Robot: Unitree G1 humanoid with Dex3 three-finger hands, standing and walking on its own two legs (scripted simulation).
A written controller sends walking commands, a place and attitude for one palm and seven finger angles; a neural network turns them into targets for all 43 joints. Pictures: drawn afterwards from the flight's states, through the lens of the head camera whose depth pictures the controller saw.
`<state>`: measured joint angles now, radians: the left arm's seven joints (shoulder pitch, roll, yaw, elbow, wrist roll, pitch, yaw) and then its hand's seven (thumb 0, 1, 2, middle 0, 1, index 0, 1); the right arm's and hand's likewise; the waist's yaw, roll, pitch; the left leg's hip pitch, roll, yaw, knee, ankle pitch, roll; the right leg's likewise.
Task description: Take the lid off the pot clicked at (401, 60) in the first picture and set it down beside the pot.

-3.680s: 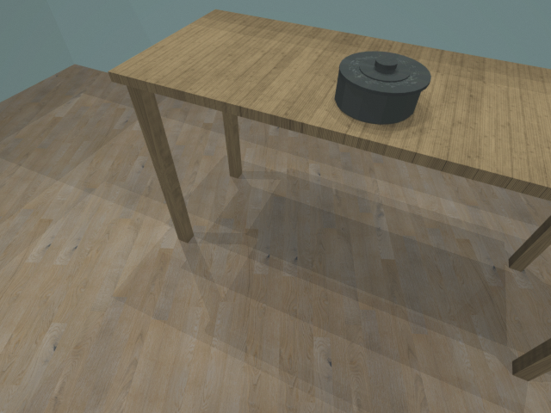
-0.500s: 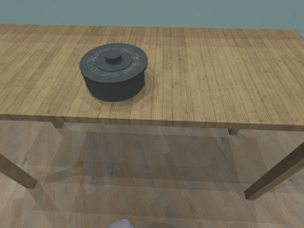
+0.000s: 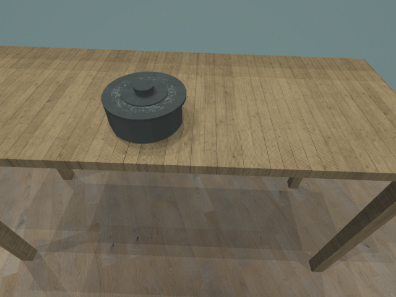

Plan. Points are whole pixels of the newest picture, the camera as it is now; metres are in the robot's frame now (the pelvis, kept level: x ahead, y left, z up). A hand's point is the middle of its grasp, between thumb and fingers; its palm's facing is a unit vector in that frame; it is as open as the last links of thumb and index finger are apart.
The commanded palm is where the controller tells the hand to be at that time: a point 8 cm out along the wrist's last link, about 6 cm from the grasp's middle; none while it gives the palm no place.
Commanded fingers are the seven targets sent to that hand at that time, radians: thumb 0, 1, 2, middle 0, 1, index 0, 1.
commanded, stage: look again from close up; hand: left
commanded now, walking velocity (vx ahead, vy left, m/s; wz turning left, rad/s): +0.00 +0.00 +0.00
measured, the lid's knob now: (143, 87) +0.55 +0.16 +0.15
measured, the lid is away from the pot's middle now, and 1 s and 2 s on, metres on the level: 0.01 0.01 0.01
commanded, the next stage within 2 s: lift the closed hand beside the body in 0.80 s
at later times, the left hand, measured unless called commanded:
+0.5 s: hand out of the picture +0.02 +0.17 -0.17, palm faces +0.04 -0.98 -0.19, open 7.4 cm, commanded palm none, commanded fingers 0.00 0.90 0.90 -0.20 -0.30 -0.20 -0.30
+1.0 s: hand out of the picture +0.12 +0.19 -0.12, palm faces +0.16 -0.95 -0.26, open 7.3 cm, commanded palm +0.12 +0.24 -0.03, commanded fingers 0.00 0.90 0.90 -0.46 -0.59 -0.46 -0.59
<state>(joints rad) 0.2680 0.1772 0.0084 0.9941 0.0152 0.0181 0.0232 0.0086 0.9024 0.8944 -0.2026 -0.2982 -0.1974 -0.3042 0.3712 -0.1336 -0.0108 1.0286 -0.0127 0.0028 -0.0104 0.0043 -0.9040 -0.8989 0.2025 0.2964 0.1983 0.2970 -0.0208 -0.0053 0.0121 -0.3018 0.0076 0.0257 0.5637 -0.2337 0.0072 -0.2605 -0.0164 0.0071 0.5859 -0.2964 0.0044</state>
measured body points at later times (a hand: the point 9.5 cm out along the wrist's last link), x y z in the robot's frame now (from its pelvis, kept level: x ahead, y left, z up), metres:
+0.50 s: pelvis +0.02 -0.01 +0.01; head +0.03 +0.00 +0.46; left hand +0.02 +0.22 -0.15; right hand +0.08 -0.24 -0.14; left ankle +0.05 +0.12 -0.73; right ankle +0.01 -0.13 -0.73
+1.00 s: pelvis +0.03 +0.00 +0.01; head +0.04 +0.00 +0.46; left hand +0.11 +0.24 -0.10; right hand +0.08 -0.23 -0.13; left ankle +0.04 +0.12 -0.73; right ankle +0.01 -0.13 -0.73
